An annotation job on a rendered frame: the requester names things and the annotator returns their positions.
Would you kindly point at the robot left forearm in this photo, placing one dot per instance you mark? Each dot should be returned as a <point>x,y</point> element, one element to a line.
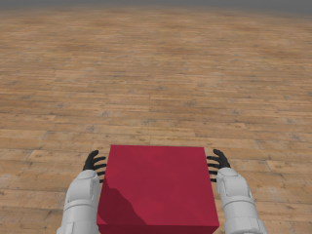
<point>81,205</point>

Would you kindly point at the robot left hand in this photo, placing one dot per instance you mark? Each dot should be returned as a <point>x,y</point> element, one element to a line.
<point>89,164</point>

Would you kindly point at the robot right hand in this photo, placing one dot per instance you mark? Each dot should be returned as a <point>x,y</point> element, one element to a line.
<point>223,163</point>

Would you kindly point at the carton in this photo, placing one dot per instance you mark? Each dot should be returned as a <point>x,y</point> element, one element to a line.
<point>153,189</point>

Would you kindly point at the robot right forearm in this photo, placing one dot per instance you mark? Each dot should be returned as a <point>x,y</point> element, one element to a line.
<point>240,213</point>

